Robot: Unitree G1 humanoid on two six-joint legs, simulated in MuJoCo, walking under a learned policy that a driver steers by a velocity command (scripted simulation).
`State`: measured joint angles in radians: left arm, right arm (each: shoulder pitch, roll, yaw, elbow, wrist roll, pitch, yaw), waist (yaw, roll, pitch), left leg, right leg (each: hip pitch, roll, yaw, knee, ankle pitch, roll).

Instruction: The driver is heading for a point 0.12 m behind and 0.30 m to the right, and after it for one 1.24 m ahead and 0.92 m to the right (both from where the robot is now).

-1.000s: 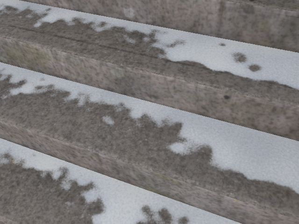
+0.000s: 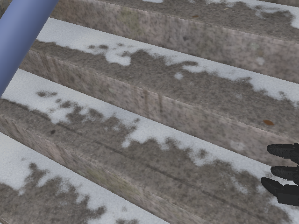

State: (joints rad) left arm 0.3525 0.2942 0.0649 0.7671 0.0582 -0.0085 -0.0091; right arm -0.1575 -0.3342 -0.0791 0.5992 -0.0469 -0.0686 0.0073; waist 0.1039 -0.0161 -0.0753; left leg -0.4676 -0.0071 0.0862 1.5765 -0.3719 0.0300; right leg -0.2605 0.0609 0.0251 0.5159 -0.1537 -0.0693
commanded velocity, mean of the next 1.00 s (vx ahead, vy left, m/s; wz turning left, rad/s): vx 0.59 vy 0.03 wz -0.97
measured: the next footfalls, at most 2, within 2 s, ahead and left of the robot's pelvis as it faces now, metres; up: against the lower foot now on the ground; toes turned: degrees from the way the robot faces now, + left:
left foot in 0.22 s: +0.25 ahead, +0.15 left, +0.18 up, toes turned -20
right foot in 0.72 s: +0.04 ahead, -0.13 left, +0.15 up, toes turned -49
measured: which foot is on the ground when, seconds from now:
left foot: up 0.00-0.20, down 0.22-0.70, up 0.72-0.86, down 0.88-1.00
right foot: down 0.00-0.26, up 0.28-0.70, down 0.72-0.92, up 0.94-1.00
